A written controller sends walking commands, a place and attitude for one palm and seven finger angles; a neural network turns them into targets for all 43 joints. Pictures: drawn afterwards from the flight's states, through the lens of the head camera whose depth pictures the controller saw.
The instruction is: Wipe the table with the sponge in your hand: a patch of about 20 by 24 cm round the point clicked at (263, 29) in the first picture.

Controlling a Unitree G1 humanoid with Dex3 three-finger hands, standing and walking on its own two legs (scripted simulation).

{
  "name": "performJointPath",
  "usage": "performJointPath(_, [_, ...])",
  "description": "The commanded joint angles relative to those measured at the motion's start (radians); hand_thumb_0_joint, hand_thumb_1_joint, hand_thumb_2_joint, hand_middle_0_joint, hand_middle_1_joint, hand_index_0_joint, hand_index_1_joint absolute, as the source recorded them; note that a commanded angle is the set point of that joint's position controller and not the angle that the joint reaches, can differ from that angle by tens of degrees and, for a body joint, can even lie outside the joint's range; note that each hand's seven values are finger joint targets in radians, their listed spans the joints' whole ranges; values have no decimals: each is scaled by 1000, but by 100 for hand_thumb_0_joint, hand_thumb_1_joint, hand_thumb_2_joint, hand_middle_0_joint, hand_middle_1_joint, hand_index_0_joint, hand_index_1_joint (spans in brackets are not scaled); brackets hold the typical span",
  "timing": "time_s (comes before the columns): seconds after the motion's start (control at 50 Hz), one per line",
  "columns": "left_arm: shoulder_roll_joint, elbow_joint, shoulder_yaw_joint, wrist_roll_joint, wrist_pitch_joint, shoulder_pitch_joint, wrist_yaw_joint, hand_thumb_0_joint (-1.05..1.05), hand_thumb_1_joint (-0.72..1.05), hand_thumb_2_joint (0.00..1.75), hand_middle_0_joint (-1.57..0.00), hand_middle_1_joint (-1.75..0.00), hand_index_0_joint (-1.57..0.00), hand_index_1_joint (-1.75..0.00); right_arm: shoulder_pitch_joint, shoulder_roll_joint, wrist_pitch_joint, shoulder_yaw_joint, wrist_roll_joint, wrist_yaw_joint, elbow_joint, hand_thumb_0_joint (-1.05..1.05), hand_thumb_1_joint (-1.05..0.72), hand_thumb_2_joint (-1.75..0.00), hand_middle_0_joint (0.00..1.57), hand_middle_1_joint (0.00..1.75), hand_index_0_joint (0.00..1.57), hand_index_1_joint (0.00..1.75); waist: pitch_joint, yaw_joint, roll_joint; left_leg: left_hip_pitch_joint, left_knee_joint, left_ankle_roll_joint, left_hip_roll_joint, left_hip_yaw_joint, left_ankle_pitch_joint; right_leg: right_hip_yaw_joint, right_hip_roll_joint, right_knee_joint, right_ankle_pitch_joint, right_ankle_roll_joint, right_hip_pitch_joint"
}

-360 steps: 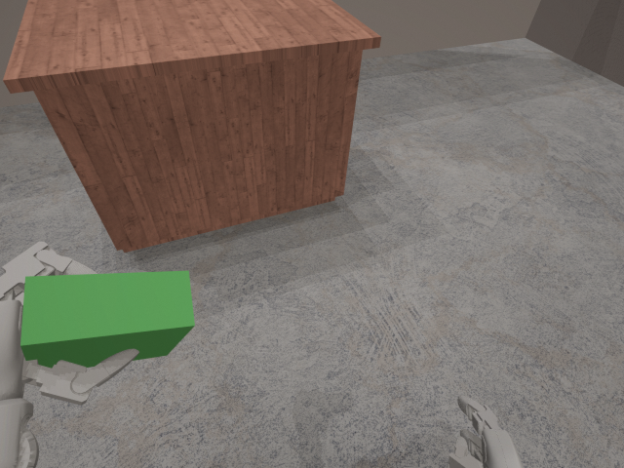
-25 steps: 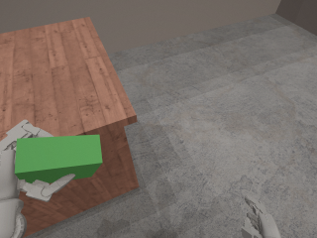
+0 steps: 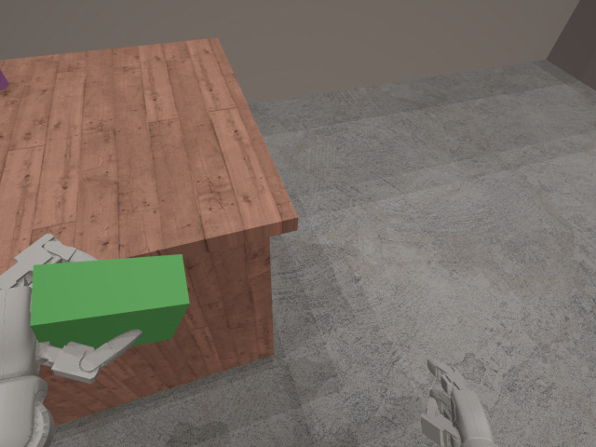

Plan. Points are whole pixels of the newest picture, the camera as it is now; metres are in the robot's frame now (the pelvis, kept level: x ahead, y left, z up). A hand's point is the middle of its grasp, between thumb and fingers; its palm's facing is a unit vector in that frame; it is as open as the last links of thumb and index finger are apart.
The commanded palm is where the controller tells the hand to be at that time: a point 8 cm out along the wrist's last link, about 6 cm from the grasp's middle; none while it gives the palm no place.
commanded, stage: look again from close up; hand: left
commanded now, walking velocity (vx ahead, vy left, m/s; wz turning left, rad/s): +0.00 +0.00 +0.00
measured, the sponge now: (136, 305) +0.23 +0.21 +0.11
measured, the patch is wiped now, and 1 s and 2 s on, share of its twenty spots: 0.00 0.00 0.00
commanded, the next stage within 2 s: shuffle to correct the standing spot in 0.20 s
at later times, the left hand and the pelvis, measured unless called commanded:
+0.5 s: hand (28, 284) +0.22 +0.30 +0.15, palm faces +0.37 -0.86 -0.36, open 9.8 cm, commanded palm +0.17 +0.34 +0.17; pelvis +0.01 +0.06 +0.00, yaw +0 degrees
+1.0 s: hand (16, 224) +0.29 +0.35 +0.16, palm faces +0.39 -0.84 -0.38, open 9.8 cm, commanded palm +0.23 +0.39 +0.17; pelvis +0.06 +0.11 -0.03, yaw -1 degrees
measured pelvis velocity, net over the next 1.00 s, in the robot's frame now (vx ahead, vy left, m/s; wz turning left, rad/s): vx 0.06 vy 0.11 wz -0.02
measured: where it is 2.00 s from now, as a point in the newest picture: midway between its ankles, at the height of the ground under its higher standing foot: outside the picture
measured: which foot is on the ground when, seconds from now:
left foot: down 0.00-0.76, up 0.78-0.84, down 0.86-1.00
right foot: down 0.00-0.88, up 0.90-1.00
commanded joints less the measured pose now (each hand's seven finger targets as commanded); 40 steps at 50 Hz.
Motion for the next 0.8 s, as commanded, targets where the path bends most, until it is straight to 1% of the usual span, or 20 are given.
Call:
performJointPath(0.0, [233, -357, 132, -7, -92, -209, 29, 0, 10, 130, -120, -160, -120, -160, -89, -140, -68, -45, -9, -19, -171, 0, -90, -90, 20, 30, 20, 30, -142, -27, 156, -40, -155, 11, 54, -77, 47, 138, -106, -60, 21, 69, 106])
performJointPath(0.06, [227, -327, 149, -12, -89, -128, 30, 0, 10, 130, -120, -160, -120, -160, -81, -139, -71, -46, -11, -15, -178, 0, -90, -90, 20, 30, 20, 30, -166, -22, 118, -68, -149, 4, 49, -70, 86, 127, -103, -45, 83, 60, 157])
performJointPath(0.16, [190, -230, 145, -23, -77, -4, 13, 0, 10, 130, -120, -160, -120, -160, -66, -150, -53, -55, -11, -9, -184, 0, -90, -90, 20, 30, 20, 30, -156, -27, 37, -104, -168, -9, 51, -68, 62, 113, -95, -42, 69, 59, 146])
performJointPath(0.22, [183, -217, 134, -22, -73, -1, 6, 0, 10, 130, -120, -160, -120, -160, -66, -157, -44, -59, -7, -10, -187, 0, -90, -90, 20, 30, 20, 30, -149, -28, 34, -114, -186, -15, 59, -80, 63, 103, -85, -21, 74, 61, 129])
performJointPath(0.26, [194, -246, 135, -20, -79, -36, 5, 0, 10, 130, -120, -160, -120, -160, -66, -161, -44, -62, -7, -14, -189, 0, -90, -90, 20, 30, 20, 30, -153, -29, 45, -109, -187, -18, 57, -84, 87, 99, -81, -10, 92, 61, 125])
performJointPath(0.28, [206, -289, 132, -18, -82, -83, 5, 0, 10, 130, -120, -160, -120, -160, -77, -164, -45, -60, -8, -16, -190, 0, -90, -90, 20, 30, 20, 30, -149, -30, 88, -105, -191, -27, 54, -87, 105, 94, -79, 0, 95, 62, 117])
performJointPath(0.36, [228, -338, 140, -11, -99, -93, 13, 0, 10, 130, -120, -160, -120, -160, -73, -170, -56, -71, -17, -14, -196, 0, -90, -90, 20, 30, 20, 30, -173, -31, 105, -128, -148, 0, 53, -93, 10, 90, -101, 55, 45, 47, 134])
performJointPath(0.38, [248, -383, 154, -11, -105, -119, 16, 0, 10, 130, -120, -160, -120, -160, -79, -176, -57, -71, -20, -14, -196, 0, -90, -90, 20, 30, 20, 30, -177, -33, 133, -138, -148, -6, 52, -109, -8, 87, -102, 80, 30, 41, 132])
performJointPath(0.42, [243, -379, 157, -13, -113, -80, 18, 0, 10, 130, -120, -160, -120, -160, -77, -174, -64, -73, -21, -12, -198, 0, -90, -90, 20, 30, 20, 30, -175, -32, 116, -154, -126, 5, 60, -125, -36, 88, -112, 111, 9, 33, 123])
performJointPath(0.48, [244, -365, 174, -19, -120, -47, 19, 0, 10, 130, -120, -160, -120, -160, -70, -180, -64, -79, -19, -8, -191, 0, -90, -90, 20, 30, 20, 30, -158, -36, 146, -180, -117, 2, 69, -159, -67, 82, -115, 167, -24, 25, 89])
performJointPath(0.56, [218, -290, 168, -27, -124, -15, 12, 0, 10, 130, -120, -160, -120, -160, -53, -183, -61, -86, -12, -3, -182, 0, -90, -90, 20, 30, 20, 30, -124, -39, 111, -178, -86, -8, 83, -176, 26, 60, -106, 216, -29, 25, 30])
performJointPath(0.6, [214, -272, 163, -29, -125, -24, 8, 0, 10, 130, -120, -160, -120, -160, -49, -184, -56, -88, -9, -2, -176, 0, -90, -90, 20, 30, 20, 30, -127, -41, 111, -142, -55, -22, 89, -172, 149, 50, -108, 226, -35, 26, 2])
performJointPath(0.64, [217, -257, 164, -31, -123, -30, 5, 0, 10, 130, -120, -160, -120, -160, -47, -186, -51, -95, -5, 1, -175, 0, -90, -90, 20, 30, 20, 30, -143, -36, 61, -149, 12, -38, 81, -145, 259, 54, -119, 213, -7, 12, 33])
performJointPath(0.66, [220, -264, 164, -30, -124, -35, 5, 0, 10, 130, -120, -160, -120, -160, -53, -185, -48, -96, -3, 3, -177, 0, -90, -90, 20, 30, 20, 30, -164, -31, 19, -183, 81, -43, 66, -125, 280, 92, -144, 208, 40, -9, 84])
performJointPath(0.68, [231, -281, 169, -32, -124, -41, 8, 0, 10, 130, -120, -160, -120, -160, -60, -185, -43, -98, 3, 5, -175, 0, -90, -90, 20, 30, 20, 30, -191, -25, -46, -232, 184, -58, 42, -102, 310, 160, -195, 227, 105, -45, 141])
performJointPath(0.7, [239, -284, 173, -33, -127, -33, 12, 0, 10, 130, -120, -160, -120, -160, -60, -181, -39, -100, 8, 9, -172, 0, -90, -90, 20, 30, 20, 30, -216, -15, -123, -299, 335, -63, 11, -68, 281, 271, -277, 221, 143, -101, 194])
performJointPath(0.72, [231, -308, 160, -34, -138, -49, 14, 0, 10, 130, -120, -160, -120, -160, -67, -183, -39, -109, 16, 16, -172, 0, -90, -90, 20, 30, 20, 30, -219, -10, -201, -389, 496, -60, -12, -54, 128, 415, -392, 178, 150, -173, 235])
performJointPath(0.74, [247, -330, 171, -32, -153, -75, 19, 0, 10, 130, -120, -160, -120, -160, -80, -179, -38, -109, 18, 24, -170, 0, -90, -90, 20, 30, 20, 30, -179, -9, -231, -502, 610, -31, 4, -89, -212, 548, -498, 119, 147, -218, 245])
performJointPath(0.76, [253, -362, 179, -28, -158, -106, 26, 0, 10, 130, -120, -160, -120, -160, -87, -172, -34, -102, 15, 32, -158, 0, -90, -90, 20, 30, 20, 30, -133, -4, -194, -520, 620, 4, 78, -194, -382, 587, -545, 103, 95, -208, 177])
performJointPath(0.78, [278, -420, 196, -21, -155, -142, 29, 0, 10, 130, -120, -160, -120, -160, -80, -173, -24, -97, 12, 38, -144, 0, -90, -90, 20, 30, 20, 30, -123, -15, -110, -443, 529, 24, 114, -240, -431, 563, -535, 144, 34, -172, 75])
